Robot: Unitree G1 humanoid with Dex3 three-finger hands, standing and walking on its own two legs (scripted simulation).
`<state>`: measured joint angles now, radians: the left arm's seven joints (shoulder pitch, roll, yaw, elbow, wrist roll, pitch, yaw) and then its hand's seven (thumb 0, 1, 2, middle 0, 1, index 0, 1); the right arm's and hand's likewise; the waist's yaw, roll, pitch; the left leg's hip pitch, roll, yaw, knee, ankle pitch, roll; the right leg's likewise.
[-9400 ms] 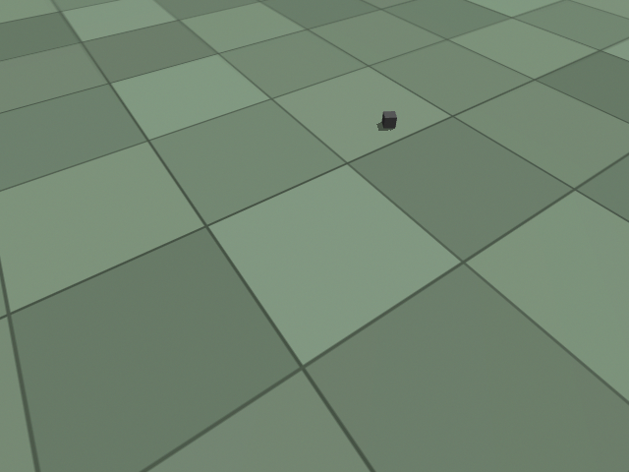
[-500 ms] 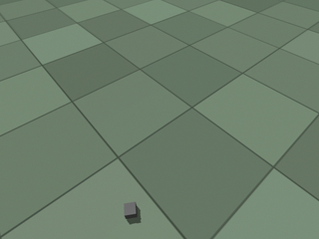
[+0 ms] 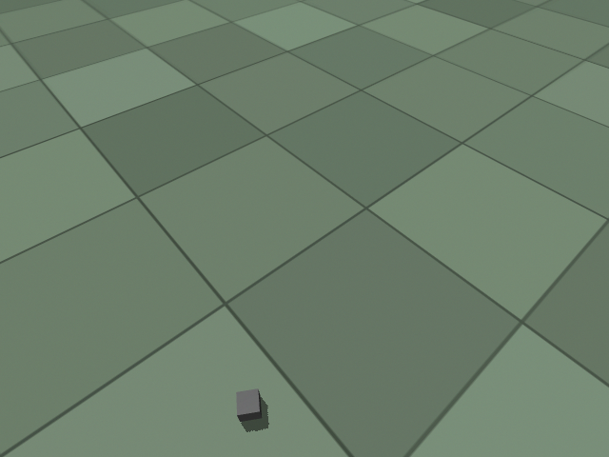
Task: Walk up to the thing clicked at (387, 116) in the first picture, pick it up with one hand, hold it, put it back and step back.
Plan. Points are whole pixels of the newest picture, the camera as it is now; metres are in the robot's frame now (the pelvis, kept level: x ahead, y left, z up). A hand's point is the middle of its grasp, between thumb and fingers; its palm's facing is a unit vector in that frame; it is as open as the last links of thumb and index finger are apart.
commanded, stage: stand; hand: left
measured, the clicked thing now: (249, 405) +0.43 +0.20 -0.75
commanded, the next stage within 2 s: walk up in 0.16 s
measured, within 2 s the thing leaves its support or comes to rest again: neither
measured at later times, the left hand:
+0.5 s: hand out of the picture +0.06 +0.23 -0.16, palm faces +0.00 -0.94 -0.34, open 7.4 cm
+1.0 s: hand out of the picture +0.11 +0.21 -0.18, palm faces +0.01 -0.94 -0.34, open 7.4 cm
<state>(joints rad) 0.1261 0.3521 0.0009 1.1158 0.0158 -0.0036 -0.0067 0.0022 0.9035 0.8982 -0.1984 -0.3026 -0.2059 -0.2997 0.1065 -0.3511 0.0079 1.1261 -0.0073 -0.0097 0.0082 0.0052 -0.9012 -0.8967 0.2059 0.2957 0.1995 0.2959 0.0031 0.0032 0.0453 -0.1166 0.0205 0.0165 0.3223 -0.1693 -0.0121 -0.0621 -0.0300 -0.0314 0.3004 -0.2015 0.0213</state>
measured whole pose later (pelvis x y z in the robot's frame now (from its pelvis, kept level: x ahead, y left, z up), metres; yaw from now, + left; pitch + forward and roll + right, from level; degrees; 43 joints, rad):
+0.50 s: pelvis +0.02 -0.03 -0.01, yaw +0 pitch -2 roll +0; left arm 0.21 0.35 0.06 1.02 0.04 0.03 -0.04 0.00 0.90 0.90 -0.20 -0.30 -0.21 -0.30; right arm 0.20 -0.39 -0.04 1.05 -0.02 -0.02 -0.02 0.01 -0.90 -0.90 0.21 0.30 0.20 0.30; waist 0.01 0.01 0.06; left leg -0.18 0.07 0.00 0.49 -0.28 -0.01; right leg -0.12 0.01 -0.05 0.46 -0.32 -0.03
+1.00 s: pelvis +0.03 -0.05 -0.02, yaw +0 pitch -3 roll +1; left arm 0.16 0.36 0.05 0.92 0.01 0.04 -0.01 0.00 0.90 0.90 -0.20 -0.30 -0.21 -0.30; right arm 0.15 -0.36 -0.03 0.97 -0.01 -0.02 -0.03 0.01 -0.90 -0.90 0.21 0.30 0.20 0.30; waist 0.01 -0.03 0.15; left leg -0.29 0.00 0.02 0.58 -0.22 0.02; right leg -0.16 0.03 -0.05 0.65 -0.41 -0.04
